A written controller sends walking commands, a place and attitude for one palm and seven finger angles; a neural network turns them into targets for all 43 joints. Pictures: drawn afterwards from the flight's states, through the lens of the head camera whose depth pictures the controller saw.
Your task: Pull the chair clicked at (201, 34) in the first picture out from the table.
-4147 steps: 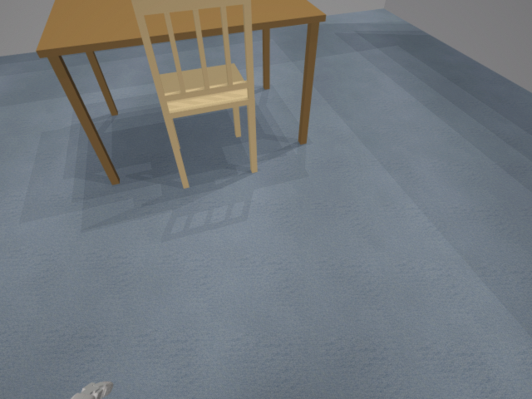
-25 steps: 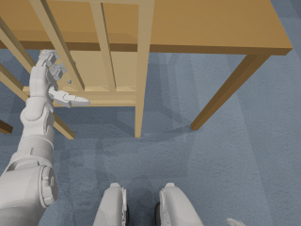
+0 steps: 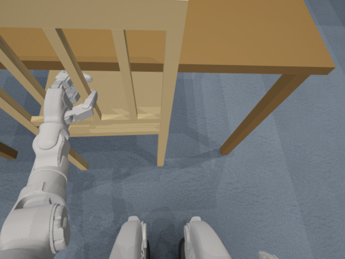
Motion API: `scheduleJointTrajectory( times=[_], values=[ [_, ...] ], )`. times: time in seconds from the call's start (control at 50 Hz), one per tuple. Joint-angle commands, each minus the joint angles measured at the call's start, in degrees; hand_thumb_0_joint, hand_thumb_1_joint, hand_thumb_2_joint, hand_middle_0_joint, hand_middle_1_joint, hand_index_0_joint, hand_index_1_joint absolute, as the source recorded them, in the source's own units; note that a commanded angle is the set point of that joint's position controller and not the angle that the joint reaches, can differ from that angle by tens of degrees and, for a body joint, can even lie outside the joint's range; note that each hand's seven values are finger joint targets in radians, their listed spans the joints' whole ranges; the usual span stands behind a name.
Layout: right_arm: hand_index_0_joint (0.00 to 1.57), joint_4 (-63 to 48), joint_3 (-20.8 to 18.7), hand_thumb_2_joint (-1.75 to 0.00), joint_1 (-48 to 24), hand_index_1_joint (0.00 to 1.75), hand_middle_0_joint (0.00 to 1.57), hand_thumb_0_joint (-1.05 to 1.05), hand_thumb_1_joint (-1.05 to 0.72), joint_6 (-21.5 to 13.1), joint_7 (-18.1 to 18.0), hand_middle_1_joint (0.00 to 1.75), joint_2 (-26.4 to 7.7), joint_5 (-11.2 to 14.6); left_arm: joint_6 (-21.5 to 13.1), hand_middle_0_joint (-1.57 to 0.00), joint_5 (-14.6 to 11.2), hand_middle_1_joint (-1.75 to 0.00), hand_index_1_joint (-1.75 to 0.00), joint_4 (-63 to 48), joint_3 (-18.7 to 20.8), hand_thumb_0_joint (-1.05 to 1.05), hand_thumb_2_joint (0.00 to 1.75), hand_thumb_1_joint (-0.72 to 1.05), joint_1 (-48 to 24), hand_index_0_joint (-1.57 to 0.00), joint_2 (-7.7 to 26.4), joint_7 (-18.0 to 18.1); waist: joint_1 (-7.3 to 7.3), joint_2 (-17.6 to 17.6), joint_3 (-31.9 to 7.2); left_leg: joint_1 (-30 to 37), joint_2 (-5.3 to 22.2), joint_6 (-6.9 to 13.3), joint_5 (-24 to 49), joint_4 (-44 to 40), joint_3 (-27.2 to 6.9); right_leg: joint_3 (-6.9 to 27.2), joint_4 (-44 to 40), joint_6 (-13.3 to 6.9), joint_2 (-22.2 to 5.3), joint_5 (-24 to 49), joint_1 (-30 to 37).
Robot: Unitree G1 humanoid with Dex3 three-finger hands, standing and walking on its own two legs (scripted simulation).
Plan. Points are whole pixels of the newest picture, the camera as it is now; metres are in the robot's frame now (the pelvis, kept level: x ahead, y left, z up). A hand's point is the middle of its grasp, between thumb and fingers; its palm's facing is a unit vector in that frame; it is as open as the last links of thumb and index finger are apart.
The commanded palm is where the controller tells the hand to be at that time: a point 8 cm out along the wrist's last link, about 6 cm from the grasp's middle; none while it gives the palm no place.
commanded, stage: hook a spindle and tug to test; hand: left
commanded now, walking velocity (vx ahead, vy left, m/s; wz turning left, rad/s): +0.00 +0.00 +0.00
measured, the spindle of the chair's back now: (81, 84) +0.49 +0.19 +0.04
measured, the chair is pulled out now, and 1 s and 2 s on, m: -0.09 -0.02 0.12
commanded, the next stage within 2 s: step backward, pulling the chair out in 0.56 s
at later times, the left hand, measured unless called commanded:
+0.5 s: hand (87, 115) +0.43 +0.18 +0.01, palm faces -0.02 -1.00 -0.04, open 6.3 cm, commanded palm +0.40 +0.23 +0.02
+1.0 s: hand (93, 122) +0.40 +0.16 +0.03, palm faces +0.02 -0.97 -0.23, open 5.4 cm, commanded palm +0.40 +0.21 +0.04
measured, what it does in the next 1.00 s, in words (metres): rises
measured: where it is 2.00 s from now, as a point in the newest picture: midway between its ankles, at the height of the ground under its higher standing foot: outside the picture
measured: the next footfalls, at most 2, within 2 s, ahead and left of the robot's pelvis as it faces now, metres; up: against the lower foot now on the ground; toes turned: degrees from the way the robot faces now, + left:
none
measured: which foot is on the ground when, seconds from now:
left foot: down 0.00-1.00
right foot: down 0.00-1.00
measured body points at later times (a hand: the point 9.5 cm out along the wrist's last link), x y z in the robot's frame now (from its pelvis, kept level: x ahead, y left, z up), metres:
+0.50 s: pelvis +0.02 +0.00 +0.01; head +0.15 +0.01 +0.44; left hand +0.42 +0.24 +0.02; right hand +0.10 -0.26 -0.11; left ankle +0.02 +0.09 -0.63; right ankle +0.00 -0.12 -0.62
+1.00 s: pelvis +0.02 +0.01 +0.09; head +0.10 +0.02 +0.53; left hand +0.40 +0.21 +0.05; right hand +0.07 -0.25 -0.03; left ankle +0.02 +0.09 -0.63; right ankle +0.00 -0.12 -0.62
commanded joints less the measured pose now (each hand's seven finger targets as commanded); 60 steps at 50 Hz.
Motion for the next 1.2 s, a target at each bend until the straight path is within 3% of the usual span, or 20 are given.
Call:
scheduleJointTrajectory(
  times=[0.0, 0.06, 0.12, 0.2, 0.28, 0.4, 0.44, 0.54, 0.56, 0.62, 0.64, 0.66, 0.7, 0.76, 0.8, 0.84, 0.88, 0.98, 1.06, 1.18],
  values=[
    [0.2, -3.4, -3.7, -0.9, 7.3, 0.3, 0.2, 0.0, -0.9, -1.1, -0.4, 0.3, -9.7, 0.2, -6.0, -0.5, -0.7, -1.45, -1.45, -15.6, -0.2, 0.0, 0.9, 0.9, -19.9, -0.5, 8.2, -2.0, -1.28, 6.0, -30.3, 31.3, 0.8, -2.2, 32.5, -6.7, -4.8, 1.7, -7.2, -1.3, 0.8, 21.6, 7.1],
    [0.2, -3.8, -3.6, -0.9, 6.8, 0.3, 0.2, 0.0, -0.9, -1.2, -0.2, 0.3, -9.6, 0.3, -5.7, -0.5, -1.0, -1.45, -1.45, -16.2, 0.0, 0.0, 0.9, 0.9, -18.4, -0.5, 7.9, -2.0, -0.97, 6.8, -29.5, 30.5, 0.6, -2.0, 31.9, -6.7, -4.4, 2.0, -7.2, -1.3, 0.8, 22.0, 7.7],
    [0.2, -4.5, -3.7, -0.9, 6.6, 0.3, 0.2, 0.0, -0.9, -1.1, -0.3, 0.3, -9.7, 0.3, -5.5, -0.5, -1.2, -1.45, -1.45, -17.9, 2.8, 0.0, 0.9, 0.9, -14.5, -0.5, 11.0, -2.1, 0.3, 5.5, -30.5, 29.0, 0.5, -1.9, 33.1, -6.8, -3.7, 2.5, -7.1, -1.2, 0.6, 24.7, 11.3],
    [0.2, -5.7, -3.9, -0.9, 6.3, 0.3, 0.2, 0.0, -0.9, -1.4, 0.2, 0.3, -9.0, 0.6, -4.7, -0.5, -2.1, -1.45, -1.45, -21.7, 0.9, 0.0, 0.9, 0.9, -9.0, -0.5, 7.6, -2.8, 1.09, 5.5, -31.7, 31.1, 0.6, -2.1, 37.3, -7.2, -3.7, 2.4, -7.3, -1.1, 0.7, 27.4, 13.0],
    [0.2, -6.3, -4.1, -0.9, 6.1, 0.3, 0.2, 0.0, -0.9, -1.7, 0.1, 0.3, -9.1, 0.9, -4.1, -0.5, -2.8, -1.45, -1.45, -23.8, 2.6, 0.0, 0.9, 0.9, -4.2, -0.5, 8.7, -2.8, 1.83, 4.2, -31.1, 29.7, 0.7, -2.0, 37.3, -7.5, -3.2, 2.7, -7.4, -0.9, 0.5, 28.8, 14.6],
    [0.2, -6.2, -4.1, -0.9, 5.2, 0.3, 0.2, 0.0, -0.9, -2.5, 0.0, 0.3, -8.9, 1.0, -4.4, -0.5, -3.4, -1.45, -1.45, -24.9, 3.3, 0.0, 0.9, 0.9, -2.1, -0.5, 8.3, -2.7, 1.33, 1.5, -28.0, 25.2, 0.2, -1.5, 34.1, -6.9, -2.2, 3.3, -7.1, -0.7, 0.4, 30.0, 16.2],
    [0.2, -6.4, -4.1, -0.9, 5.0, 0.3, 0.2, 0.0, -0.9, -2.9, -0.2, 0.3, -8.9, 1.0, -4.6, -0.5, -3.4, -1.45, -1.45, -26.0, 3.5, 0.0, 0.9, 0.9, -1.8, -0.5, 8.8, -3.0, 1.82, 4.5, -28.3, 25.8, 0.1, -1.5, 34.5, -6.6, -2.0, 3.5, -6.8, -0.9, 0.3, 29.8, 15.4],
    [0.2, -5.9, -4.0, -0.9, 4.5, 0.3, 0.2, 0.0, -0.9, -3.4, -0.7, 0.3, -9.0, 1.0, -4.4, -0.5, -3.4, -1.45, -1.45, -24.4, 3.3, 0.0, 0.9, 0.9, -5.1, -0.5, 8.7, -3.8, 1.01, 4.3, -27.4, 25.0, 0.0, -1.5, 32.1, -5.9, -2.2, 3.4, -6.4, -0.8, 0.2, 27.2, 13.2],
    [0.2, -5.9, -4.2, -0.9, 4.6, 0.3, 0.2, 0.0, -0.9, -3.5, -0.8, 0.3, -9.2, 0.9, -4.3, -0.5, -3.4, -1.45, -1.45, -24.6, 5.1, 0.0, 0.9, 0.9, -4.4, -0.5, 10.6, -3.9, 1.82, 4.6, -28.9, 25.8, 0.1, -1.7, 32.5, -6.0, -2.3, 3.3, -6.2, -0.9, 0.1, 27.3, 13.7],
    [0.2, -5.9, -4.0, -0.9, 4.1, 0.3, 0.2, 0.0, -0.9, -3.6, -1.0, 0.3, -9.0, 1.0, -3.5, -0.5, -3.7, -1.45, -1.45, -23.0, 3.5, 0.0, 0.9, 0.9, -4.7, -0.5, 8.6, -4.4, 1.23, 3.3, -28.2, 24.9, -0.1, -1.6, 31.5, -5.9, -2.3, 3.2, -6.4, -0.8, 0.1, 26.7, 13.6],
    [0.2, -5.8, -3.9, -0.9, 4.2, 0.3, 0.2, 0.0, -0.9, -3.8, -1.4, 0.3, -9.3, 1.1, -3.6, -0.5, -3.7, -1.45, -1.45, -25.4, 3.4, 0.0, 0.9, 0.9, -11.0, -0.5, 10.0, -4.1, 0.2, 3.8, -29.1, 25.3, 0.1, -1.4, 31.0, -5.7, -2.4, 3.3, -6.4, -0.7, 0.0, 26.5, 13.2],
    [0.2, -10.1, -3.9, -0.9, 6.6, 0.3, 0.2, 0.0, -0.9, 0.4, -2.9, 0.3, -7.8, 4.6, 2.7, -0.5, 5.0, -1.45, -1.45, -33.8, 2.8, 0.0, 0.9, 0.9, -16.8, -0.5, 22.5, 4.7, 4.13, 10.7, -44.0, 44.5, 0.2, -1.1, 27.9, -16.3, -0.3, 9.9, -17.7, -1.5, -4.3, 28.7, 37.5],
    [0.2, -12.1, -4.3, -0.9, 8.1, 0.3, 0.2, 0.0, -0.9, 1.0, -4.8, 0.3, -7.3, 4.7, 8.5, -0.5, 5.2, -1.45, -1.45, -36.5, -1.2, 0.0, 0.9, 0.9, -9.5, -0.5, 15.6, 11.1, 3.33, 11.1, -39.8, 48.9, 0.0, -1.3, 33.9, -20.6, -1.1, 7.5, -20.5, -1.2, -4.5, 41.5, 41.7],
    [0.2, -10.1, -3.8, -0.9, 5.5, 0.3, 0.2, 0.0, -0.9, 4.5, -6.4, 0.3, -7.7, 5.3, 15.9, -0.5, 6.8, -1.45, -1.45, -21.4, -6.6, 0.0, 0.9, 0.9, 2.6, -0.5, 6.1, 14.7, 2.04, 3.9, -26.0, 45.1, 2.7, -0.5, 37.6, -24.8, -3.8, 5.4, -23.1, -0.2, -3.7, 37.0, 35.8],
    [0.2, -8.6, -3.1, -0.9, 5.3, 0.3, 0.2, 0.0, -0.9, 5.7, -6.8, 0.3, -8.2, 5.1, 17.5, -0.5, 7.0, -1.45, -1.45, -17.2, -9.4, 0.0, 0.9, 0.9, -1.6, -0.5, 4.2, 16.1, 1.52, -1.6, -18.6, 42.6, 4.1, 0.2, 36.5, -28.2, -4.4, 5.7, -26.6, 1.1, -4.4, 38.7, 37.9],
    [0.2, -7.1, -3.0, -0.9, 5.2, 0.3, 0.2, 0.0, -0.9, 5.9, -7.7, 0.3, -9.1, 4.8, 16.6, -0.5, 7.0, -1.45, -1.45, -13.0, -8.5, 0.0, 0.9, 0.9, -9.4, -0.5, 6.5, 17.6, 1.56, -2.7, -14.9, 43.8, 5.1, 0.2, 37.7, -31.0, -4.5, 5.7, -29.4, 1.6, -5.0, 40.5, 38.7],
    [0.2, -5.3, -3.0, -0.9, 5.9, 0.3, 0.2, 0.0, -0.9, 6.2, -8.0, 0.3, -9.2, 4.5, 15.7, -0.5, 7.5, -1.45, -1.45, -7.4, -10.3, 0.0, 0.9, 0.9, -12.1, -0.5, 4.7, 18.1, 1.53, 0.6, -14.4, 48.5, 5.9, -0.1, 43.3, -32.9, -4.3, 6.2, -30.8, 2.0, -5.3, 43.2, 39.0],
    [0.2, -2.4, -3.9, -0.9, 5.2, 0.3, 0.2, 0.0, -0.9, 5.4, -8.0, 0.3, -8.9, 4.3, 13.6, -0.5, 7.5, -1.45, -1.45, -2.0, -12.3, 0.0, 0.9, 0.9, -12.9, -0.5, 2.3, 17.1, 2.64, 9.6, -14.3, 58.6, 8.8, -0.4, 56.0, -36.3, -7.0, 5.7, -32.3, 1.2, -4.0, 34.9, 37.5],
    [0.2, -2.4, -4.3, -0.9, 3.3, 0.3, 0.2, 0.0, -0.9, 4.0, -7.8, 0.3, -8.6, 4.4, 12.2, -0.5, 7.0, -1.45, -1.45, -3.3, -12.2, 0.0, 0.9, 0.9, -10.7, -0.5, 2.0, 16.4, 3.25, 8.6, -15.4, 60.7, 10.1, -0.4, 54.7, -39.0, -8.1, 5.9, -33.6, 0.7, -3.3, 30.6, 40.0],
    [0.2, -2.7, -4.6, -0.9, 1.6, 0.3, 0.2, 0.0, -0.9, 3.4, -8.0, 0.3, -8.4, 4.7, 11.4, -0.5, 6.9, -1.45, -1.45, -6.4, -11.9, 0.0, 0.9, 0.9, -7.4, -0.5, 2.9, 16.2, 3.49, 3.0, -17.0, 59.3, 9.9, -0.7, 50.1, -40.0, -5.9, 7.3, -36.0, 0.5, -4.5, 39.3, 45.1]
  ],
)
